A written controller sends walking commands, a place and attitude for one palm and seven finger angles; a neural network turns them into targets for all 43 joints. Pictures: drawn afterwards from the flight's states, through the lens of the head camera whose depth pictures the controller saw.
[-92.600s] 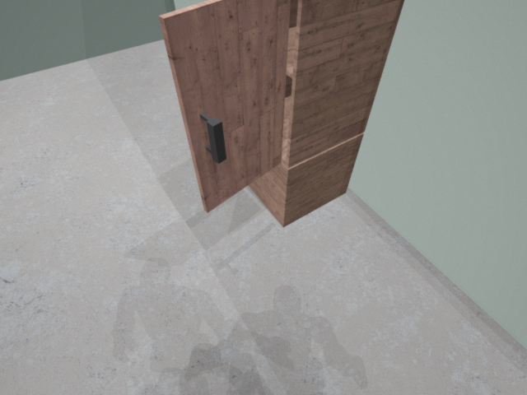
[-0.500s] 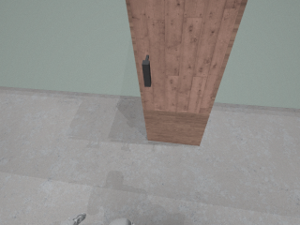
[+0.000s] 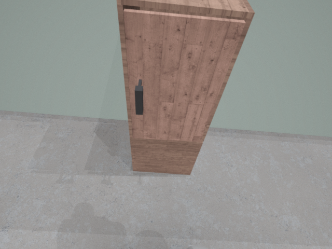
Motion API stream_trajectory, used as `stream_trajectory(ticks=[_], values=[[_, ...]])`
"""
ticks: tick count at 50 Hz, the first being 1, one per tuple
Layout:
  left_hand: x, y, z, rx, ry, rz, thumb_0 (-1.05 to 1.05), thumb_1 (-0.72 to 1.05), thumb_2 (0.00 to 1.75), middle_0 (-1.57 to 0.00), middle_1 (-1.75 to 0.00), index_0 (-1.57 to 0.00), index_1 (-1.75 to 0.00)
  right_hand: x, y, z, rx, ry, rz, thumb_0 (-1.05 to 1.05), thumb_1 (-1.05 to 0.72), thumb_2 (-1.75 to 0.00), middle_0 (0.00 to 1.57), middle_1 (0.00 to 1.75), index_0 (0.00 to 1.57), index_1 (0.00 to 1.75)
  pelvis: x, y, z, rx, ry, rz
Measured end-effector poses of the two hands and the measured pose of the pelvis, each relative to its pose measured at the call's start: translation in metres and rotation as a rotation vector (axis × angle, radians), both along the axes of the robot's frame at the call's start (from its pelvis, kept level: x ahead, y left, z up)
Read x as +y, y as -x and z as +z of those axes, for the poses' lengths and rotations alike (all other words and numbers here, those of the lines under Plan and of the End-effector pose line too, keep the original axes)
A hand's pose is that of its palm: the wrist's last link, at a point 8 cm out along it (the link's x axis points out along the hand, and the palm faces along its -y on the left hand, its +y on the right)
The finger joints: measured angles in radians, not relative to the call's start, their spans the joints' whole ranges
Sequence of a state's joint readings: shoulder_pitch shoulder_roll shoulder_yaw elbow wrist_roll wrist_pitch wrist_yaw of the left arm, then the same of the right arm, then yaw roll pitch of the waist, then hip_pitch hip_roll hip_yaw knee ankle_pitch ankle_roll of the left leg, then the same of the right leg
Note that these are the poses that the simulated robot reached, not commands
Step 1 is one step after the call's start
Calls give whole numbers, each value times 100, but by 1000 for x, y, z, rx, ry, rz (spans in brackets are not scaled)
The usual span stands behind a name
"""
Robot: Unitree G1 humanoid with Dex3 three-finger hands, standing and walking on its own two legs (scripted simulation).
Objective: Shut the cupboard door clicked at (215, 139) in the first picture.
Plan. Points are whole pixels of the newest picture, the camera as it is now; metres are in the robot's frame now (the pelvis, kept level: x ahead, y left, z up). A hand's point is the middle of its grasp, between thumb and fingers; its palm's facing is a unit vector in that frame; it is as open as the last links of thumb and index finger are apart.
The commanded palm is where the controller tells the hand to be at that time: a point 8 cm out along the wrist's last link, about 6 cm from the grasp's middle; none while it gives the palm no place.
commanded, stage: take the last steps up to it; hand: left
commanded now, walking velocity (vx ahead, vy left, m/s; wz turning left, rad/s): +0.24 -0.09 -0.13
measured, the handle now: (139, 96) +0.62 +0.12 -0.05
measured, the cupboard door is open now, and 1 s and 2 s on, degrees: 1 1 1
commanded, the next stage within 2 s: come to a stop and stand still in 0.30 s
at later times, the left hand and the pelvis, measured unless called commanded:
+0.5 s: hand (128, 240) +0.18 +0.10 -0.18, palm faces +0.02 -0.98 -0.17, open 7.2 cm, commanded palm none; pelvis +0.13 -0.07 -0.01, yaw -1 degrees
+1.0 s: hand (125, 237) +0.18 +0.11 -0.18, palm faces -0.01 -0.96 -0.26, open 7.4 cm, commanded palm none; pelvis +0.15 -0.09 -0.01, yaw -2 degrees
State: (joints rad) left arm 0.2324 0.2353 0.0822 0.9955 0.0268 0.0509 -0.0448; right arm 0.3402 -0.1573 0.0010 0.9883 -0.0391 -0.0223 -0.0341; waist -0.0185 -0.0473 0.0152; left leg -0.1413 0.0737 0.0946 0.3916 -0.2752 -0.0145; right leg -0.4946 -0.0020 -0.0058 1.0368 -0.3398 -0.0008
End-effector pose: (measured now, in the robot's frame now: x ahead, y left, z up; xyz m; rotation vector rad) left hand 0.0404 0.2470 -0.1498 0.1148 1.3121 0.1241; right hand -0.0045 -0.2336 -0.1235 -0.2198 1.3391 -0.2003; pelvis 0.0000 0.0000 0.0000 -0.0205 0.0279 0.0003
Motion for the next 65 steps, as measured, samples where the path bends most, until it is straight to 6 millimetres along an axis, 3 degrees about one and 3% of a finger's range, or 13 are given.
stream_trajectory(ticks=[4, 8, 12, 15, 19, 27, 32, 36, 43, 52, 59, 65], values=[[-11, -36, 4, -8, -14, -51, 1, 91, 90, -20, -30, -19, -30, -9, 16, -4, 75, -16, -60, 1, -90, -89, 21, 30, 21, 30, -11, -19, 0, -2, -4, -29], [-35, -83, 3, -32, -31, -117, 1, 91, 90, -20, -30, -19, -30, -24, 25, -17, 144, -46, -128, 1, -90, -89, 21, 30, 21, 30, -30, -42, -8, -8, -14, -55], [-62, -122, -1, -102, -56, -129, 0, 91, 90, -20, -30, -19, -30, -46, 17, -38, 206, -80, -158, 1, -90, -89, 21, 30, 21, 30, -52, -65, -22, -24, -16, -54], [-78, -129, 5, -108, -51, -99, 0, 91, 90, -20, -30, -20, -30, -60, -15, -36, 190, -79, -136, 1, -90, -89, 20, 29, 20, 30, -61, -80, -16, -31, -11, -37], [-89, -130, 8, -73, -51, -52, 0, 93, 90, -20, -30, -20, -30, -72, -77, -26, 90, -66, -90, 1, -91, -89, 20, 29, 20, 30, -70, -101, -6, -21, -7, -18], [-98, -130, -11, 18, -7, 3, 0, 93, 90, -20, -30, -20, -30, -70, -187, -21, -76, -37, -10, 1, -92, -90, 20, 29, 20, 30, -71, -147, -11, -29, 22, -20], [-99, -133, -16, 73, -3, 28, 1, 93, 90, -20, -30, -20, -30, -61, -227, -15, -106, -37, 22, 1, -92, -89, 20, 29, 20, 30, -70, -163, -9, -28, -13, -26], [-95, -134, -11, 96, -25, 23, 1, 93, 90, -20, -30, -20, -30, -59, -242, -19, -109, -50, 35, 0, -91, -89, 20, 29, 20, 30, -71, -162, -9, -17, -27, -29], [-87, -134, 4, 85, -109, -7, 0, 92, 90, -20, -30, -20, -30, -77, -234, -32, -100, -75, 3, 0, -91, -89, 20, 30, 21, 30, -81, -151, -11, -15, -29, -39], [-92, -143, 0, 27, -93, -36, 0, 91, 90, -20, -30, -20, -30, -94, -189, -30, -26, -44, -48, 1, -91, -89, 20, 29, 20, 30, -85, -148, -12, -35, -24, -30], [-99, -149, -4, -15, -41, -31, 0, 93, 90, -20, -30, -20, -30, -81, -149, -21, 38, -35, -47, 1, -91, -90, 20, 29, 20, 30, -81, -139, -6, -56, -24, -37], [-85, -133, -2, -30, -60, -106, 0, 93, 90, -20, -30, -20, -30, -63, -131, -25, -38, -50, -88, 1, -91, -90, 20, 29, 20, 30, -61, -117, -9, -62, 1, -65]])
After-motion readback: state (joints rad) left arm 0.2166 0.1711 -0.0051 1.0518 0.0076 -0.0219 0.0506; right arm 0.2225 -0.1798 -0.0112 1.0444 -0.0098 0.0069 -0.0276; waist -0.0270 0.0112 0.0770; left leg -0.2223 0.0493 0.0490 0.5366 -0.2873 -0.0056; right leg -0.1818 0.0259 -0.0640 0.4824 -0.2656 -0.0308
